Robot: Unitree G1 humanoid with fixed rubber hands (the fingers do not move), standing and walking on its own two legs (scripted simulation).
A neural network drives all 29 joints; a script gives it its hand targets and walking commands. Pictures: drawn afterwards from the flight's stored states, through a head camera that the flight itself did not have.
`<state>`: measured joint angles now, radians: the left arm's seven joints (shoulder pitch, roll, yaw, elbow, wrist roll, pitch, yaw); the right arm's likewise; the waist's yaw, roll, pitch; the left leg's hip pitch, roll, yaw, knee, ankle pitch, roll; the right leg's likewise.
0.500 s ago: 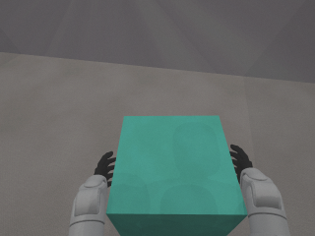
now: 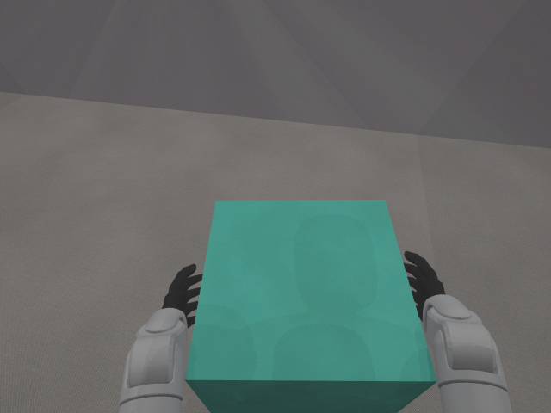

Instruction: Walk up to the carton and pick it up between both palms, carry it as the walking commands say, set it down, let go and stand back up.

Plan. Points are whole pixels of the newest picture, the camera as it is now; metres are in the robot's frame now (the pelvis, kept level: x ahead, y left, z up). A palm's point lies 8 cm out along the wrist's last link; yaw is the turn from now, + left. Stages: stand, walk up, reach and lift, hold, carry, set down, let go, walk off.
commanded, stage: reach and lift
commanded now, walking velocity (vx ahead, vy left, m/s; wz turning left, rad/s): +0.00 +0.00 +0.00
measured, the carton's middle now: (299, 316) +0.30 +0.00 -0.03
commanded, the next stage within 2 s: hold in 0.12 s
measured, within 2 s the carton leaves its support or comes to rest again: neither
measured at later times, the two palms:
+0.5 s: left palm (173, 313) +0.26 +0.19 +0.04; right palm (428, 301) +0.28 -0.18 +0.05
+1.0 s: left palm (171, 300) +0.27 +0.19 +0.06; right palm (431, 295) +0.28 -0.18 +0.07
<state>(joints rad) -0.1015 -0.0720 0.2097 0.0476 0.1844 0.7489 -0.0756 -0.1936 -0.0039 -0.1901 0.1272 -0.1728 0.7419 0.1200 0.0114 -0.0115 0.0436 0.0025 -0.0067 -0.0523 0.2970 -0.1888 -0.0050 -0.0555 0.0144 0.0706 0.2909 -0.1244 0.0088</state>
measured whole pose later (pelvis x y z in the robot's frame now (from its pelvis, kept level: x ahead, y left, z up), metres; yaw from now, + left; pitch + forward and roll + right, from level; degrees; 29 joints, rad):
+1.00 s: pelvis -0.01 +0.01 -0.02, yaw +1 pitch -1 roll +0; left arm -0.19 -0.03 0.19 0.01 0.13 0.84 -0.06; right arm -0.24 -0.03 -0.18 0.03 -0.11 0.85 0.07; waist -0.02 -0.01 -0.11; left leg -0.28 -0.03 -0.07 0.61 -0.31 0.01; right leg -0.32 0.00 0.05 0.58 -0.24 0.03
